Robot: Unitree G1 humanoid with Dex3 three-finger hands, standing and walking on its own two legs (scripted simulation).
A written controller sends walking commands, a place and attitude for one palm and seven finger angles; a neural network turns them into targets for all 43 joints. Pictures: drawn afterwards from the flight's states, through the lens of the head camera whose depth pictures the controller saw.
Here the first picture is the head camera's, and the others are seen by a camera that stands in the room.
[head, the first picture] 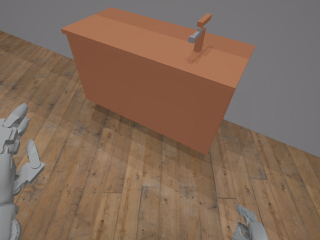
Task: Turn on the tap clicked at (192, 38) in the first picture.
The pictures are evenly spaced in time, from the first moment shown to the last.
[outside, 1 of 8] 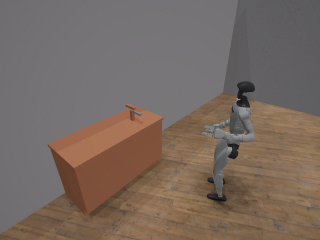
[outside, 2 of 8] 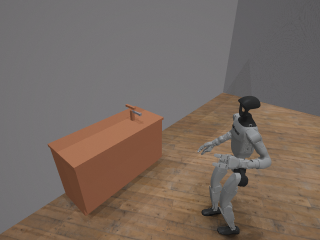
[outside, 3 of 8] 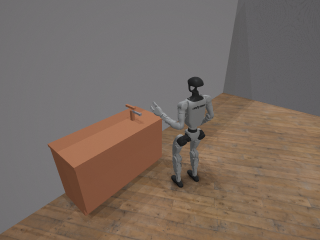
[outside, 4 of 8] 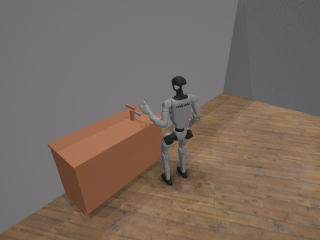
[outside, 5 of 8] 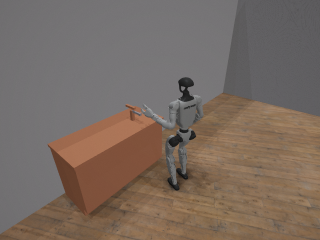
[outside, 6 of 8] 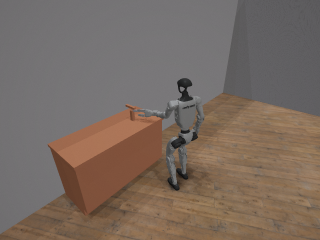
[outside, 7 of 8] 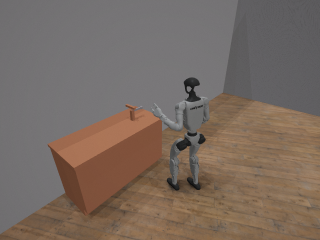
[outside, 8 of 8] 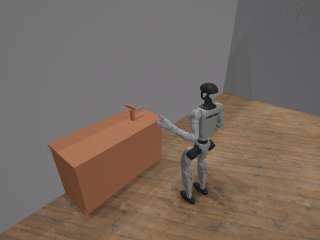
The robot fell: no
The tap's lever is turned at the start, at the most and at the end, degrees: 0 83 83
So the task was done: yes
